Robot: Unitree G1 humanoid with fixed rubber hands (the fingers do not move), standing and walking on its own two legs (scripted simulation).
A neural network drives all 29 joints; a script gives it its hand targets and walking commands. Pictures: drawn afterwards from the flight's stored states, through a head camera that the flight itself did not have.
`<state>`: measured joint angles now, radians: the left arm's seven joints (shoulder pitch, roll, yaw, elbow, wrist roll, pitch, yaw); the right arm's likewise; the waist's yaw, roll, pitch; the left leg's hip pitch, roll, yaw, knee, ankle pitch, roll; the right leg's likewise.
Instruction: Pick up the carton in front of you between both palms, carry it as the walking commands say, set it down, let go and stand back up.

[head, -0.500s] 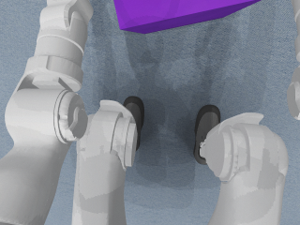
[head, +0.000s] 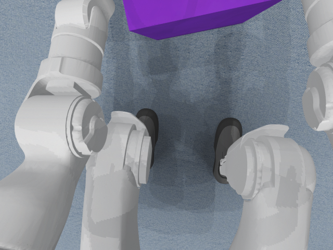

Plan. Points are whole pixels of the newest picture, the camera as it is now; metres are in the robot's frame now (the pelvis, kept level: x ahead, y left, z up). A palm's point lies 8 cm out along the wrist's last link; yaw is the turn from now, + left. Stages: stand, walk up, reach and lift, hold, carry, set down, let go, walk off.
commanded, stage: reach and lift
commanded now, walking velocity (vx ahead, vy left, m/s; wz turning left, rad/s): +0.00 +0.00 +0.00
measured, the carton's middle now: out of the picture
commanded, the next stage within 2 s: none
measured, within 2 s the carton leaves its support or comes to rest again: leaves its support in 0.22 s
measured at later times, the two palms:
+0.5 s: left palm out of the picture +0.53 +0.14 -0.06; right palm out of the picture +0.56 -0.16 -0.06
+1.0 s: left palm out of the picture +0.50 +0.14 +0.09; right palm out of the picture +0.51 -0.16 +0.09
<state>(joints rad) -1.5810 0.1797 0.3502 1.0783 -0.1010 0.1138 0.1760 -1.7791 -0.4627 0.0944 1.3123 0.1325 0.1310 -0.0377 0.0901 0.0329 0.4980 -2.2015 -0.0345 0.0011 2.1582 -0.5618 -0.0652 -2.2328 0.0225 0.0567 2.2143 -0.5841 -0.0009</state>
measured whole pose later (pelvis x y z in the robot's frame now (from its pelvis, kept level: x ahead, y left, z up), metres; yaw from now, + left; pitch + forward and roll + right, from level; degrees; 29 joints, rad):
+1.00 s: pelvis +0.01 +0.01 +0.14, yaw -4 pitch +44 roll +1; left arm -1.00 -0.08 0.55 0.52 0.21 0.44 0.07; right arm -1.10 -0.05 -0.39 0.69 -0.24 0.44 0.00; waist 0.05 0.00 -0.17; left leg -1.96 -0.05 -0.05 1.67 -0.48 -0.06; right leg -1.98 0.06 0.06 1.68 -0.47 0.03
